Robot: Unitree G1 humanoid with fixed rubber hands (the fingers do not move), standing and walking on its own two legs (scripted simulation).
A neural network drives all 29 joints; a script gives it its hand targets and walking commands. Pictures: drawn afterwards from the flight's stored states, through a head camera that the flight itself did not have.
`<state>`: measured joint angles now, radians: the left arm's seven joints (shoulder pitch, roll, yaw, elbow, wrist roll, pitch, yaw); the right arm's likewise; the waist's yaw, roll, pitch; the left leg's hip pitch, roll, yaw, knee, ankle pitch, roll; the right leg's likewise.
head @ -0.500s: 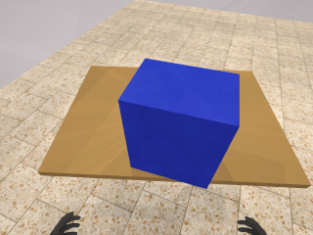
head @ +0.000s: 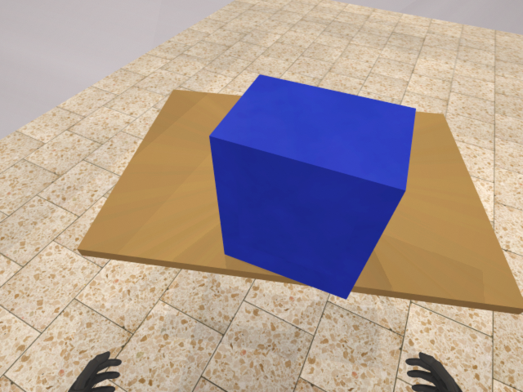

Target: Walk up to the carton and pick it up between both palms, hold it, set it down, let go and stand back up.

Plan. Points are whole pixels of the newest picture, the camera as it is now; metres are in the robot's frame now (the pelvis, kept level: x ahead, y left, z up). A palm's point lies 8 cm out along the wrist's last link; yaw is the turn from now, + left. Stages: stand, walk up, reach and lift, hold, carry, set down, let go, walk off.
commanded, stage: walk up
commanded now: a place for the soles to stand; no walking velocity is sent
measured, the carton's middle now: (305, 192) +0.41 -0.07 +0.09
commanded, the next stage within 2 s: reach and lift in 1.18 s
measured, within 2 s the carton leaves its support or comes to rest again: neither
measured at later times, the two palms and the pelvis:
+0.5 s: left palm out of the picture +0.10 +0.28 -0.09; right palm out of the picture +0.13 -0.27 -0.08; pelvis +0.00 -0.01 +0.00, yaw +3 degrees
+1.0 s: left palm out of the picture +0.11 +0.28 -0.09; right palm (439, 376) +0.17 -0.27 -0.07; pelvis +0.01 -0.01 +0.00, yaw +5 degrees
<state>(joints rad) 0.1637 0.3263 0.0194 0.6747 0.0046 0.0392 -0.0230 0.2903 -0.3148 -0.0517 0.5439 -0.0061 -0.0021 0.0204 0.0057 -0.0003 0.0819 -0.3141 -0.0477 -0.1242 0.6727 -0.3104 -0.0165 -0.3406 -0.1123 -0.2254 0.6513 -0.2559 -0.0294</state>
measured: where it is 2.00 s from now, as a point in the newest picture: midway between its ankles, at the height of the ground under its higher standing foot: outside the picture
